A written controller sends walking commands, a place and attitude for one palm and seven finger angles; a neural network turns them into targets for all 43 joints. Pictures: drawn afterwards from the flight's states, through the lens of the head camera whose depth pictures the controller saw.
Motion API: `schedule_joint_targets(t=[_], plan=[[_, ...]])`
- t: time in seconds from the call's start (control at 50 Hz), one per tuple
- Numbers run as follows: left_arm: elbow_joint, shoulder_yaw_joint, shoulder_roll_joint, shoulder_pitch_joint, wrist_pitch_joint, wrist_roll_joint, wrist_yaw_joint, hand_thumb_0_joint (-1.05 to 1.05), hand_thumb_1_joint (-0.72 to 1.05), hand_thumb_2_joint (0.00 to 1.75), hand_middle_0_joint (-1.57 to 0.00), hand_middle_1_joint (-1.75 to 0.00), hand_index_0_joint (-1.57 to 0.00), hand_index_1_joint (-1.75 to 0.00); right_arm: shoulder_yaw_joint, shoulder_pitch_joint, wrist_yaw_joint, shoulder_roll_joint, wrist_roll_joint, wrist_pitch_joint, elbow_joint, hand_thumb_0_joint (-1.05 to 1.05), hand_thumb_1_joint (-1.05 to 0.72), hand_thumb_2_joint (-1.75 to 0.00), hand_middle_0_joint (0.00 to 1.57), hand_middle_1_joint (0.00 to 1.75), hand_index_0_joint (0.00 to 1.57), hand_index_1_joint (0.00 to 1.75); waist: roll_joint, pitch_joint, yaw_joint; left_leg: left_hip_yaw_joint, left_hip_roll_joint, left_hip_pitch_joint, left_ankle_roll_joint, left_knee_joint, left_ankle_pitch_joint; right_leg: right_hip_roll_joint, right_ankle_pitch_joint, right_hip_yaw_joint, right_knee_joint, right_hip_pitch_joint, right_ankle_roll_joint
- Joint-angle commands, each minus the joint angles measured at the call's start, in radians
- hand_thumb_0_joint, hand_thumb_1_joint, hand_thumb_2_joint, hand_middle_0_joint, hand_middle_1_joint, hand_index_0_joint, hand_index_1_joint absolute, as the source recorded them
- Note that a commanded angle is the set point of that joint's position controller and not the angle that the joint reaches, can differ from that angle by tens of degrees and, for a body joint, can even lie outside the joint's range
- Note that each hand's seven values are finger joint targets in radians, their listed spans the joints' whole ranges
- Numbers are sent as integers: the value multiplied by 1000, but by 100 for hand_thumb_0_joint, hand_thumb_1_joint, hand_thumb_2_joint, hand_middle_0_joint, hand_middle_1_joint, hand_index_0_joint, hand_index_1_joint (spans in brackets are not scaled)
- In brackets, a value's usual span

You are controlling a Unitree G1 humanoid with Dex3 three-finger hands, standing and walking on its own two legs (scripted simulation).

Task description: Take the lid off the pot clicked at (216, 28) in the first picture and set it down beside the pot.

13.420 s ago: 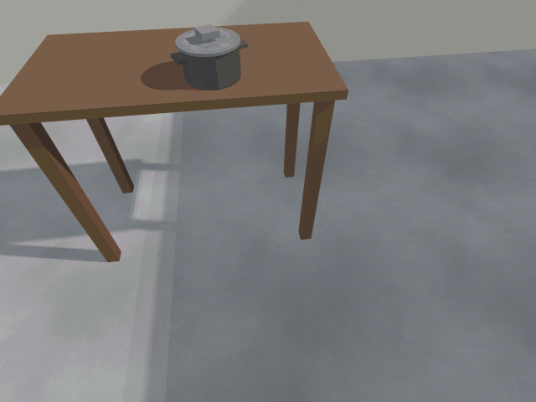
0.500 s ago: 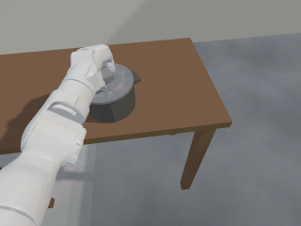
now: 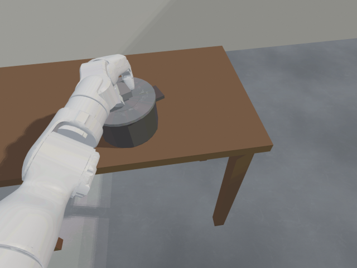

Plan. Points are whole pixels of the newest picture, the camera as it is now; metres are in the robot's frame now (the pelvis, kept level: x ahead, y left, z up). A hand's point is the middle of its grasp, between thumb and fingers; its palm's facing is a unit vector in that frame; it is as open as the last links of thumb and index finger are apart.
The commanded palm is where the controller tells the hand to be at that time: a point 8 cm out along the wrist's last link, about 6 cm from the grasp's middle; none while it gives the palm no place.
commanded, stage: close the fingers and squeeze the knob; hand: left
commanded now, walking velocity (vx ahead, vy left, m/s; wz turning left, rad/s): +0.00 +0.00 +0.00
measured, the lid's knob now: (118, 92) +0.51 +0.11 +0.13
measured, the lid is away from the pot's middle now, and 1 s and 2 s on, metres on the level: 0.00 0.00 0.00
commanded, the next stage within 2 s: lift the lid straight up in 0.68 s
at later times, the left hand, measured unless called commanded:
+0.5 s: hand (116, 92) +0.48 +0.11 +0.15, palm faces -0.39 -0.11 -0.91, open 8.3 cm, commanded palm +0.48 +0.12 +0.21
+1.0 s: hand (114, 91) +0.48 +0.11 +0.16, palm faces -0.40 -0.13 -0.91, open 8.2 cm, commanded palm +0.48 +0.13 +0.23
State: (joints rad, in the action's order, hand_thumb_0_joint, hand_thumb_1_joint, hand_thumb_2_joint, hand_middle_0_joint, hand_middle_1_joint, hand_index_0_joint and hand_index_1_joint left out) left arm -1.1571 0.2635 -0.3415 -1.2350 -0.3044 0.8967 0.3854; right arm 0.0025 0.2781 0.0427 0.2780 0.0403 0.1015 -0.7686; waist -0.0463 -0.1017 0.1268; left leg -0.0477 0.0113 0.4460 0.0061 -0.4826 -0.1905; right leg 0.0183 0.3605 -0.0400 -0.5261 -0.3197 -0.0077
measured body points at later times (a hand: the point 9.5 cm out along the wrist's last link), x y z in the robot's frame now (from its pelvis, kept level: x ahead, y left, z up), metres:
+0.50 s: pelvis +0.00 +0.00 +0.00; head +0.03 -0.03 +0.45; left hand +0.50 +0.11 +0.20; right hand +0.07 -0.27 -0.14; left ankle +0.02 +0.13 -0.73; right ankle -0.07 -0.13 -0.73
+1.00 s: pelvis +0.00 +0.00 +0.00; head +0.03 -0.02 +0.45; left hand +0.50 +0.12 +0.21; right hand +0.04 -0.27 -0.14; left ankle +0.02 +0.13 -0.73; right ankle -0.07 -0.13 -0.73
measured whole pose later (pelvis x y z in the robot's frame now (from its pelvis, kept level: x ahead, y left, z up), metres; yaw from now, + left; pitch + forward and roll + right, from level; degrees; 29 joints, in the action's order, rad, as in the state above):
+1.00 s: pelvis +0.00 +0.00 +0.00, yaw +0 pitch +8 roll +1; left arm -1.15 0.24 -0.35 -1.23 -0.30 0.90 0.40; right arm 0.00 0.27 0.06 0.28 0.04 0.10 -0.76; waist -0.05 -0.09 0.13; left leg -0.05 0.01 0.44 0.01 -0.48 -0.19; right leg 0.02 0.36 -0.04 -0.52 -0.31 -0.01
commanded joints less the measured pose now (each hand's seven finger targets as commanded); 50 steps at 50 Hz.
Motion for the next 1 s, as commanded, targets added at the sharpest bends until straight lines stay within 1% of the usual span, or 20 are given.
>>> schedule_joint_targets(t=[0.0, 0.02, 0.1, 0.16, 0.18, 0.24, 0.28, 0.3, 0.32, 0.34, 0.4, 0.42, 0.5, 0.56, 0.66, 0.68, 0.74, 0.82, 0.86, 0.98], plan=[[218, -20, -205, -551, 0, 27, -38, 0, 33, 79, -68, -107, -68, -107, 45, -10, 6, 132, 5, -27, 106, 0, -90, -90, 20, 30, 20, 30, 71, -395, -16, 6, -65, -421, 80, -44, 367, -68, -516, 59, 60, -56, 25], [183, -42, -228, -526, -7, 32, -40, 0, 34, 78, -69, -107, -69, -107, 44, -12, 9, 134, 4, -23, 100, 0, -90, -90, 20, 30, 20, 30, 95, -379, -18, 8, -63, -408, 80, -45, 367, -69, -518, 60, 59, -55, 27], [188, -15, -194, -532, -17, 21, -37, 0, 31, 83, -65, -105, -67, -106, 41, -24, 6, 131, 7, -20, 105, 0, -90, -90, 20, 30, 20, 30, 95, -367, -16, 6, -66, -399, 78, -38, 348, -67, -509, 62, 60, -54, 26], [189, -57, -248, -522, -20, 24, -38, 0, 32, 85, -63, -104, -66, -105, 41, -15, 9, 137, 1, -15, 104, 0, -90, -90, 20, 30, 20, 30, 97, -399, -26, -2, -68, -389, 79, -41, 352, -62, -551, 55, 58, -12, 26], [208, -45, -240, -534, -18, 27, -37, 0, 32, 86, -63, -103, -66, -105, 38, -29, 10, 132, 4, -15, 112, 0, -90, -90, 20, 30, 20, 30, 104, -412, -23, 0, -70, -397, 80, -41, 360, -61, -556, 54, 54, -10, 24], [154, -14, -204, -518, -34, 29, -33, 0, 35, 87, -63, -103, -66, -105, 37, -30, 12, 133, 9, -6, 104, 0, -90, -90, 20, 30, 20, 30, 132, -354, -9, -7, -69, -371, 80, -38, 327, -64, -536, 55, 65, -38, 21], [227, -17, -209, -577, -20, 28, -38, 0, 36, 88, -63, -103, -67, -105, 40, -35, 9, 130, 6, -11, 112, 0, -90, -90, 20, 30, 20, 30, 78, -404, -13, 2, -64, -420, 77, -41, 358, -64, -528, 57, 57, -44, 25], [199, -15, -199, -558, -22, 30, -38, 0, 37, 88, -63, -103, -67, -105, 38, -33, 11, 127, 4, -14, 109, 0, -90, -90, 20, 30, 20, 30, 84, -391, -14, 5, -67, -420, 79, -48, 376, -65, -537, 58, 57, -52, 26], [185, -44, -230, -531, -24, 34, -40, 0, 38, 89, -64, -104, -68, -105, 39, -29, 12, 132, 3, -9, 104, 0, -90, -90, 20, 30, 20, 30, 97, -401, -18, 4, -65, -413, 79, -49, 384, -64, -547, 55, 55, -38, 26], [185, -14, -199, -533, -28, 34, -35, 0, 40, 89, -64, -104, -68, -105, 37, -33, 11, 128, 6, -7, 107, 0, -90, -90, 20, 30, 20, 30, 82, -387, -13, 1, -67, -410, 77, -48, 385, -64, -552, 56, 55, -46, 26], [206, -19, -196, -529, -21, 26, -31, 0, 43, 90, -65, -104, -69, -106, 41, -33, 9, 126, 3, -10, 114, 0, -90, -90, 20, 30, 20, 30, 88, -401, -16, 0, -67, -422, 80, -53, 390, -64, -559, 55, 56, -38, 24], [187, -43, -225, -513, -24, 27, -33, 0, 44, 91, -66, -104, -70, -106, 38, -29, 10, 129, 2, -6, 107, 0, -90, -90, 20, 30, 20, 30, 115, -395, -21, 2, -68, -402, 80, -51, 384, -64, -566, 56, 55, -22, 24], [170, -1, -181, -539, -30, 23, -30, 0, 48, 93, -67, -105, -72, -107, 37, -32, 13, 128, 6, -5, 104, 0, -90, -90, 20, 30, 20, 30, 116, -359, -7, -1, -70, -393, 82, -44, 349, -67, -542, 59, 62, -49, 24], [218, -33, -221, -561, -22, 24, -35, 0, 51, 94, -68, -106, -73, -108, 39, -29, 13, 129, -1, -9, 108, 0, -90, -90, 20, 30, 20, 30, 88, -409, -20, 3, -70, -404, 79, -44, 354, -63, -552, 55, 57, -17, 27], [150, -19, -208, -526, -28, 26, -31, 0, 57, 96, -70, -107, -75, -109, 39, -18, 19, 132, 2, -4, 96, 0, -90, -90, 20, 30, 20, 30, 129, -353, -6, -5, -71, -361, 81, -37, 298, -65, -529, 57, 70, -29, 23], [158, -45, -247, -542, -28, 30, -35, 0, 58, 96, -71, -107, -75, -109, 38, -23, 21, 137, 4, -3, 96, 0, -90, -90, 20, 30, 20, 30, 138, -354, -6, -9, -69, -360, 82, -30, 289, -63, -527, 53, 72, -24, 21], [110, -16, -215, -520, -35, 33, -32, 0, 59, 96, -71, -107, -76, -110, 36, -17, 24, 137, 5, -4, 90, 0, -90, -90, 20, 30, 20, 30, 125, -326, 0, -7, -71, -348, 80, -28, 276, -65, -506, 58, 73, -49, 22], [188, -65, -287, -596, -13, 43, -42, 0, 60, 97, -71, -108, -77, -110, 37, -22, 25, 135, 1, -16, 100, 0, -90, -90, 20, 30, 20, 30, 67, -406, -13, 1, -68, -389, 78, -32, 304, -62, -517, 50, 63, -23, 27], [188, -47, -259, -589, -10, 38, -38, 0, 60, 97, -71, -108, -77, -110, 42, -10, 26, 130, -1, -19, 101, 0, -90, -90, 20, 30, 20, 30, 95, -411, -9, 1, -69, -391, 81, -40, 327, -64, -539, 54, 65, -17, 26], [265, -75, -322, -675, 9, 44, -44, 0, 60, 97, -71, -108, -77, -110, 39, -20, 26, 131, 6, -41, 111, 0, -90, -90, 20, 30, 20, 30, 62, -451, -14, 7, -68, -422, 81, -36, 356, -63, -546, 50, 62, -8, 25]])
